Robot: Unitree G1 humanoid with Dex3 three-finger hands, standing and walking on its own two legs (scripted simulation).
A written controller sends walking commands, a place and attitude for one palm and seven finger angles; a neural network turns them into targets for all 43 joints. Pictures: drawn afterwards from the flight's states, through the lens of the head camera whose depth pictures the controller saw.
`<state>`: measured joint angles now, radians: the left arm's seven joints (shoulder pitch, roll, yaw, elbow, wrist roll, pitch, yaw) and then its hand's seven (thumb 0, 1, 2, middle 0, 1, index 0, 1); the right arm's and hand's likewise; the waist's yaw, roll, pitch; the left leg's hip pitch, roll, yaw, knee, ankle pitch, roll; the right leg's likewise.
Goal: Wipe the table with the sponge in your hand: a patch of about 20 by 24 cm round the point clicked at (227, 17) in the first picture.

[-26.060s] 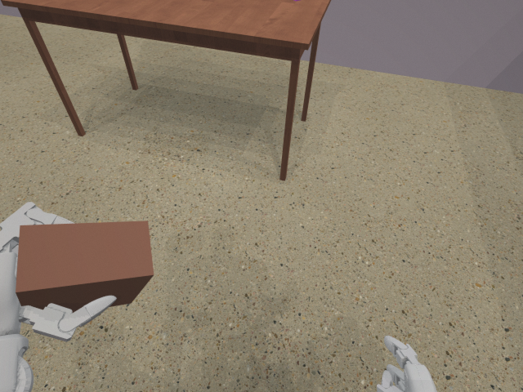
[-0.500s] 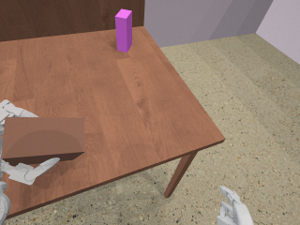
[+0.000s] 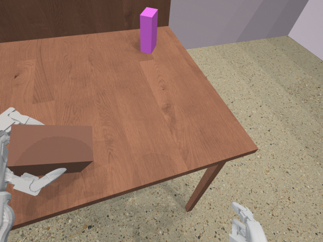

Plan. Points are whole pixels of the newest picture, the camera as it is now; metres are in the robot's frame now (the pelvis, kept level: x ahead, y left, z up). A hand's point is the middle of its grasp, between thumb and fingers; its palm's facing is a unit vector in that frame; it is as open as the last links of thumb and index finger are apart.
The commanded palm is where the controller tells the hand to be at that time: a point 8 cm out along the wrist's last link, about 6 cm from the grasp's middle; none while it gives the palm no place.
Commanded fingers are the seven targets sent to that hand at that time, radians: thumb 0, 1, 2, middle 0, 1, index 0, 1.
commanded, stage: come to a stop and stand still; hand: left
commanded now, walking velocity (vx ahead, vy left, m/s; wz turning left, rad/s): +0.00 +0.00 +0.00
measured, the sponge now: (64, 152) +0.24 +0.23 +0.13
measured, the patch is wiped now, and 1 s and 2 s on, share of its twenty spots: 0.00 0.00 0.00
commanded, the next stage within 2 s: look again from close up in 0.24 s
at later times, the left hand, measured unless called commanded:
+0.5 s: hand (45, 153) +0.22 +0.24 +0.16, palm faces +0.38 -0.85 -0.36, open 10.3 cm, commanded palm +0.16 +0.27 +0.18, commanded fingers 0.00 0.10 1.30 -1.20 -1.60 -1.20 -1.60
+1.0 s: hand (46, 144) +0.23 +0.24 +0.17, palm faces +0.29 -0.77 -0.57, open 10.3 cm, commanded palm +0.17 +0.27 +0.19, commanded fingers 0.00 0.10 1.30 -1.20 -1.60 -1.20 -1.60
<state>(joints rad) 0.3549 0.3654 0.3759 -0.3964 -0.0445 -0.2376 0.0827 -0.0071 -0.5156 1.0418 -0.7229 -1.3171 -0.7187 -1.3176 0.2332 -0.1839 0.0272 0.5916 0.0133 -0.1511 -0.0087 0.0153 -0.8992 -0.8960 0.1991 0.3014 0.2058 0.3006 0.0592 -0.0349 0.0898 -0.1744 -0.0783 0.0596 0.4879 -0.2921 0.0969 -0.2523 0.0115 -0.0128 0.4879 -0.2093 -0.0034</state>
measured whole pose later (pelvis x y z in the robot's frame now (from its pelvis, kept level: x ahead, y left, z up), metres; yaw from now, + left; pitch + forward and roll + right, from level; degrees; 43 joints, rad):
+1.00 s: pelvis +0.00 -0.03 -0.01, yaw +1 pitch +0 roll +0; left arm 0.28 0.50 0.39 -0.41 -0.01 0.11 -0.06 -0.01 -0.51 1.04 -0.71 -1.32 -0.71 -1.32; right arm 0.15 -0.27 0.04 0.58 0.01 -0.06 -0.01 0.02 -0.90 -0.90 0.20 0.30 0.21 0.30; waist 0.04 0.04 0.01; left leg -0.23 -0.07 0.05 0.55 -0.31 0.07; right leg -0.31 0.04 0.00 0.57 -0.25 -0.04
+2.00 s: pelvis +0.00 -0.07 -0.01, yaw +2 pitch -2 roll +1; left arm 0.19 0.69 0.23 -0.43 0.45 0.39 -0.04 0.00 -0.51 1.04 -0.72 -1.31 -0.72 -1.32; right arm 0.08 -0.28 0.05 0.58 0.06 0.02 -0.11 0.02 -0.90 -0.90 0.20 0.30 0.20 0.30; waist 0.10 0.10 -0.01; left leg -0.22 -0.03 0.01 0.58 -0.33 0.01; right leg -0.29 0.07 -0.04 0.60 -0.28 -0.10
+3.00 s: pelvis -0.02 -0.06 +0.00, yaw +1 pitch -4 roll +2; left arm 0.04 0.65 0.02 -0.37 0.80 0.47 -0.15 0.00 -0.51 1.04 -0.72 -1.31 -0.72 -1.32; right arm -0.03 -0.27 0.07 0.65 0.05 0.04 -0.07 0.02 -0.90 -0.90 0.20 0.30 0.20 0.30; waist 0.15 0.12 0.03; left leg -0.13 -0.05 0.02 0.44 -0.24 0.03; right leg -0.22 0.06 -0.02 0.48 -0.20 -0.09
